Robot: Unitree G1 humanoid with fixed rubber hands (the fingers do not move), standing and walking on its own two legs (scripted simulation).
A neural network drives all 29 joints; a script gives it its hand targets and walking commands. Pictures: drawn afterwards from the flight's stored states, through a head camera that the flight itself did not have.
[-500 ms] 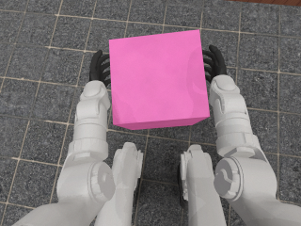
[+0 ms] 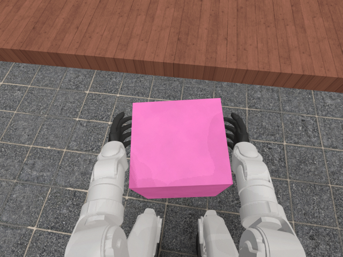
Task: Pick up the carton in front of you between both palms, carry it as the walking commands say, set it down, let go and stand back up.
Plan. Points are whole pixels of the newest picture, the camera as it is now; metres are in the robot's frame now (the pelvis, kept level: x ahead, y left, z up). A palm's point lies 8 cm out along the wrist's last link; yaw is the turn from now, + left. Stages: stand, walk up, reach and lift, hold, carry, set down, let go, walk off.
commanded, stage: reach and lift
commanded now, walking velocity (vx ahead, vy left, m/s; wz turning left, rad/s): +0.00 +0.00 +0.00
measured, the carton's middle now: (179, 155) +0.38 +0.01 -0.11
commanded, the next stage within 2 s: hold in 1.64 s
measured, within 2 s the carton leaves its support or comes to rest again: neither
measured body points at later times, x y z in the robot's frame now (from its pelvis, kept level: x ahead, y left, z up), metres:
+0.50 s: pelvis +0.04 +0.00 +0.12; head +0.05 +0.00 +0.57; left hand +0.36 +0.16 +0.11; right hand +0.36 -0.15 +0.11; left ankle +0.06 +0.13 -0.60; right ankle +0.06 -0.12 -0.60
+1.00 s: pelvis +0.03 +0.01 +0.14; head +0.01 +0.00 +0.58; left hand +0.35 +0.15 +0.16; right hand +0.34 -0.15 +0.15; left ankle +0.06 +0.13 -0.60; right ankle +0.06 -0.12 -0.60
